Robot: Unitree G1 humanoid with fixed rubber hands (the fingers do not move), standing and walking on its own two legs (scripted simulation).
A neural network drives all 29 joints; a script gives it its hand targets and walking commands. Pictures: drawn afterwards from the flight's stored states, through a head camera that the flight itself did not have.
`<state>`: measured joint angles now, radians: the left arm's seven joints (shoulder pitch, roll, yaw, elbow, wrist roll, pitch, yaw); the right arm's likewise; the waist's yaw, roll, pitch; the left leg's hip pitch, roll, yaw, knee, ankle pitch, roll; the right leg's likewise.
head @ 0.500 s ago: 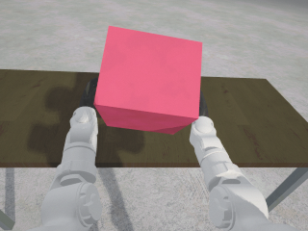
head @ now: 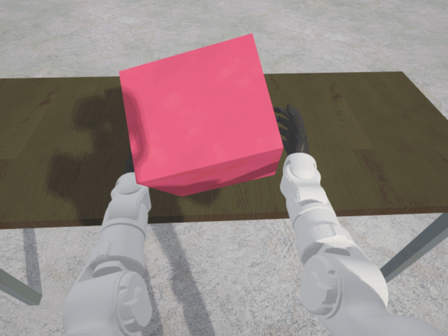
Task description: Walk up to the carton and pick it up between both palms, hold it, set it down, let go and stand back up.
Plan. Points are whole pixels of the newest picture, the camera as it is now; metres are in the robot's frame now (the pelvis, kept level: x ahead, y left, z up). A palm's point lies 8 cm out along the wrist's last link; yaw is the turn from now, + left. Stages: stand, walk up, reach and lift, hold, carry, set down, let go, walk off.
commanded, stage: set down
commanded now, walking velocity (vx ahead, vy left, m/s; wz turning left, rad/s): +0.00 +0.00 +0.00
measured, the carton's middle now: (209, 131) +0.46 +0.06 +0.14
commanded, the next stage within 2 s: none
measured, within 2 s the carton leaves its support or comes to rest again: neither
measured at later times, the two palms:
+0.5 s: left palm (115, 184) +0.39 +0.24 +0.05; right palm (261, 151) +0.46 -0.04 +0.09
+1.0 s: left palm (111, 192) +0.37 +0.24 +0.05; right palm (262, 146) +0.45 -0.04 +0.11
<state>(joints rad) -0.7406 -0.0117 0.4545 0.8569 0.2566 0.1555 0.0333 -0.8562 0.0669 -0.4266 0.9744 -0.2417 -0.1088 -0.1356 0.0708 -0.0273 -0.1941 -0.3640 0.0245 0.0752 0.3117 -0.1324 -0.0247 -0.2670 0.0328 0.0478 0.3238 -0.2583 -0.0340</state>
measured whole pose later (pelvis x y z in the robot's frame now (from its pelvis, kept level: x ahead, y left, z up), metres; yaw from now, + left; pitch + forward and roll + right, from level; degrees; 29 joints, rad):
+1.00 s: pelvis +0.00 -0.01 +0.00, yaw +1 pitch +19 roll +2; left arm -0.86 0.16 0.53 1.34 0.26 -0.16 -0.01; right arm -0.93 0.10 -0.44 1.03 -0.33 -0.12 -0.12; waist 0.17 -0.04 -0.24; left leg -0.49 0.02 0.08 0.29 -0.07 -0.01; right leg -0.40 0.03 0.03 0.32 -0.24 -0.02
